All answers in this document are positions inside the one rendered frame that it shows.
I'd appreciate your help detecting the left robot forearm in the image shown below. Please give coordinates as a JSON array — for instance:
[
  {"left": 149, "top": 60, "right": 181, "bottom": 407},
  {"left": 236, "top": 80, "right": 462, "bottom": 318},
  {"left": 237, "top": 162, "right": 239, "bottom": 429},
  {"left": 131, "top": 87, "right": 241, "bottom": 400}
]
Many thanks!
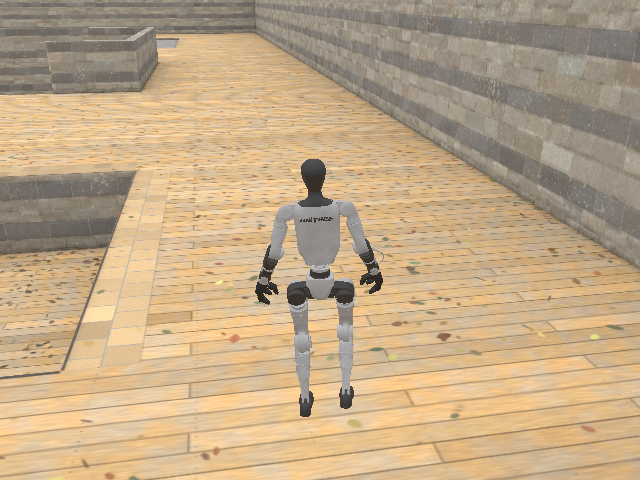
[{"left": 258, "top": 244, "right": 278, "bottom": 285}]

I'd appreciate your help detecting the robot right foot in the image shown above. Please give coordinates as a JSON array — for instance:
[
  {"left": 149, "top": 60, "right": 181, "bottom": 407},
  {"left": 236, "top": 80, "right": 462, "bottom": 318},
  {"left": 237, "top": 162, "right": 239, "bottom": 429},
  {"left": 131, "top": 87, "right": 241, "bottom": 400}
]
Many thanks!
[{"left": 339, "top": 386, "right": 354, "bottom": 409}]

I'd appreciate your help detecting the right robot forearm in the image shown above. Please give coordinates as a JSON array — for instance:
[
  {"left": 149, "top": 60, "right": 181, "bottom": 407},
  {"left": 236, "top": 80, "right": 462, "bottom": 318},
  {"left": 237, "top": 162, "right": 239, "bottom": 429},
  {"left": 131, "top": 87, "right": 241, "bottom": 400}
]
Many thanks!
[{"left": 359, "top": 238, "right": 380, "bottom": 276}]

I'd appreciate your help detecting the right robot hand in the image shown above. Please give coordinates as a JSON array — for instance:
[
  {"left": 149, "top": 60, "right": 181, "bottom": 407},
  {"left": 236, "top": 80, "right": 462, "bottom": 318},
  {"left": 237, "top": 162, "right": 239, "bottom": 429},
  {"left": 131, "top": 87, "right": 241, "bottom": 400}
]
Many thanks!
[{"left": 360, "top": 272, "right": 383, "bottom": 294}]

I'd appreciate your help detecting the robot head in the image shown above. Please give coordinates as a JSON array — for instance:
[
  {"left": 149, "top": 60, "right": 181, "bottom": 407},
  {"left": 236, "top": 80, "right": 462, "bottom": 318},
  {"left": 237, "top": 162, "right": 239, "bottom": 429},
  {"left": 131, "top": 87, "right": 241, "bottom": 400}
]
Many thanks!
[{"left": 298, "top": 159, "right": 333, "bottom": 207}]

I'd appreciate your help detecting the left robot hand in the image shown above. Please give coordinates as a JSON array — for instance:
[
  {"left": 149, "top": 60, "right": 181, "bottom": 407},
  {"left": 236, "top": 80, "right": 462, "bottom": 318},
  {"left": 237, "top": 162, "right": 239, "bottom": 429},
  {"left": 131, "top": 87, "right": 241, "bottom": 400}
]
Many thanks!
[{"left": 255, "top": 282, "right": 279, "bottom": 305}]

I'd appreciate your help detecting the robot left upper arm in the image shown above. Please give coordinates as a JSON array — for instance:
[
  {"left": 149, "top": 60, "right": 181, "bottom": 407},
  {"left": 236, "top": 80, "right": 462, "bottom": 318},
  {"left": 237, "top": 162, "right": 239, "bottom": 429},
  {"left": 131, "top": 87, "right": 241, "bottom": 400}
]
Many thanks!
[{"left": 268, "top": 203, "right": 295, "bottom": 260}]

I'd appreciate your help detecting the robot right upper arm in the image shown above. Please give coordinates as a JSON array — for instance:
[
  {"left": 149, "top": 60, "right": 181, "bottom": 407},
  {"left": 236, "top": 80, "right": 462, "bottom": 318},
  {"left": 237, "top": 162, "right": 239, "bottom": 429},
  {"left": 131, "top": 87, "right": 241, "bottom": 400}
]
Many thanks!
[{"left": 336, "top": 200, "right": 369, "bottom": 254}]

